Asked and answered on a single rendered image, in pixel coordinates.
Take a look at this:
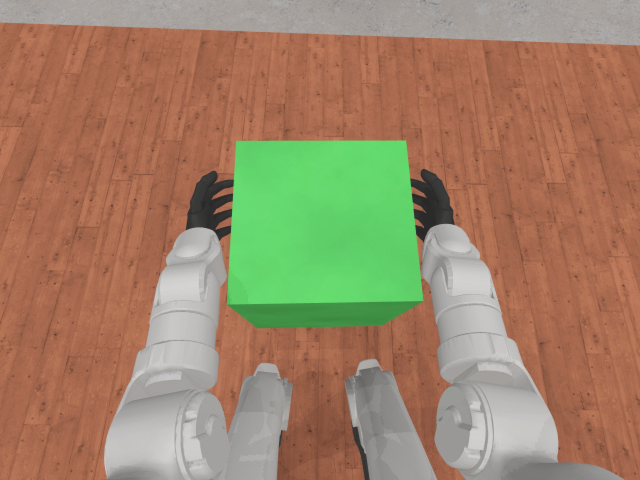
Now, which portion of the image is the carton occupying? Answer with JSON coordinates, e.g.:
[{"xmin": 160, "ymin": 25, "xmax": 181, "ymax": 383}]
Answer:
[{"xmin": 227, "ymin": 141, "xmax": 423, "ymax": 328}]

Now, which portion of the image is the right robot hand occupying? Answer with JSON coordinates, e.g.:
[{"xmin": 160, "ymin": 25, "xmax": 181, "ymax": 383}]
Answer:
[{"xmin": 410, "ymin": 169, "xmax": 455, "ymax": 243}]

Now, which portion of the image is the left robot upper arm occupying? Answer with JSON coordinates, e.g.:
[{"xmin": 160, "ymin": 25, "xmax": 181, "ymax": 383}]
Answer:
[{"xmin": 101, "ymin": 388, "xmax": 230, "ymax": 480}]

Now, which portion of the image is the left robot forearm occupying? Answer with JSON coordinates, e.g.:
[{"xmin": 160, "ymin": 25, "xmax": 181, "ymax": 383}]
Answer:
[{"xmin": 104, "ymin": 227, "xmax": 227, "ymax": 475}]

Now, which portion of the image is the robot left shin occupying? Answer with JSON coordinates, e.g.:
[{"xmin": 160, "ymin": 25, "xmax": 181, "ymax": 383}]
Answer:
[{"xmin": 239, "ymin": 363, "xmax": 281, "ymax": 397}]

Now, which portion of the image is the robot right thigh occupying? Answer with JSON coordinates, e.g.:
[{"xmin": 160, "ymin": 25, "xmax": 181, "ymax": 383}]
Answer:
[{"xmin": 345, "ymin": 367, "xmax": 437, "ymax": 480}]

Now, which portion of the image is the right robot forearm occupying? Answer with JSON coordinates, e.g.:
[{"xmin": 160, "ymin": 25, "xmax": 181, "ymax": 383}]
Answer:
[{"xmin": 420, "ymin": 224, "xmax": 558, "ymax": 455}]

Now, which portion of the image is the right robot upper arm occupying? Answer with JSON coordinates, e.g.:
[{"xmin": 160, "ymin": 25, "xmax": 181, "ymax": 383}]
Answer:
[{"xmin": 434, "ymin": 380, "xmax": 624, "ymax": 480}]

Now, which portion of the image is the left robot hand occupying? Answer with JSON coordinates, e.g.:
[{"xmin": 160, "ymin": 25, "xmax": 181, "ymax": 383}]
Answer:
[{"xmin": 186, "ymin": 171, "xmax": 234, "ymax": 241}]

